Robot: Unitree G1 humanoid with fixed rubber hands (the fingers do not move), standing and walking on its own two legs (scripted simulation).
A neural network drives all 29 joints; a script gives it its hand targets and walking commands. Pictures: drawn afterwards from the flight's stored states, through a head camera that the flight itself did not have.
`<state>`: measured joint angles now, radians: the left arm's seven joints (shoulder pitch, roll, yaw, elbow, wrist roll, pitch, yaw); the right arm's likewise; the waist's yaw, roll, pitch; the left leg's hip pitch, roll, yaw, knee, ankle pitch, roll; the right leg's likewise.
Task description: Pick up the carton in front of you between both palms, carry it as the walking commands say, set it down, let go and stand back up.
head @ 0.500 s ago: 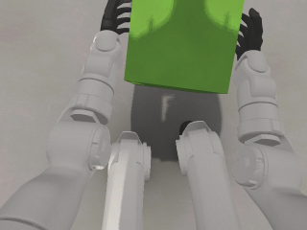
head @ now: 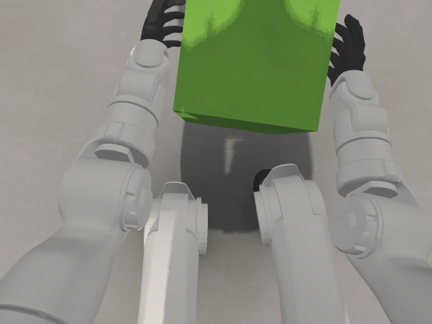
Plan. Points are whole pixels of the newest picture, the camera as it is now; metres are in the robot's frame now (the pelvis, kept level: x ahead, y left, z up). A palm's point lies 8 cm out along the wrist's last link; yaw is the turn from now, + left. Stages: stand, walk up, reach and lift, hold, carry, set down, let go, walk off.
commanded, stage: set down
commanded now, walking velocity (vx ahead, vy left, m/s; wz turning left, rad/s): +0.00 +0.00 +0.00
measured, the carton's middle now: (243, 72) +0.49 -0.08 -0.24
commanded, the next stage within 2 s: let go in 1.98 s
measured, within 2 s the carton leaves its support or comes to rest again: rests again in 0.22 s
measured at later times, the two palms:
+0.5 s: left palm (156, 46) +0.53 +0.07 -0.18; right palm (343, 71) +0.46 -0.23 -0.18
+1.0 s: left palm (139, 50) +0.53 +0.10 -0.20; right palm (367, 77) +0.45 -0.28 -0.19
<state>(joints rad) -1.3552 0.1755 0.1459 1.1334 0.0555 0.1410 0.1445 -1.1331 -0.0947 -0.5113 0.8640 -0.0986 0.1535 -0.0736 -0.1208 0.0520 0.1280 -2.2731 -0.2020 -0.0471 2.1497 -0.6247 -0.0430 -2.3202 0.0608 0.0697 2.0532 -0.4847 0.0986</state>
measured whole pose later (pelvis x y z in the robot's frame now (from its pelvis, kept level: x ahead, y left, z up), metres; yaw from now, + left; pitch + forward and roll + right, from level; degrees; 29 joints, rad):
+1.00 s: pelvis -0.01 -0.01 -0.02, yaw -1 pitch +38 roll -2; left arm -1.34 0.37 -0.07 1.03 -0.17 0.05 0.10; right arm -1.18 -0.32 -0.26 1.06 0.25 -0.05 -0.08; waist -0.12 0.00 0.30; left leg -2.26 -0.10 -0.03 2.22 -0.62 -0.02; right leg -2.32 0.00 0.00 2.11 -0.46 0.03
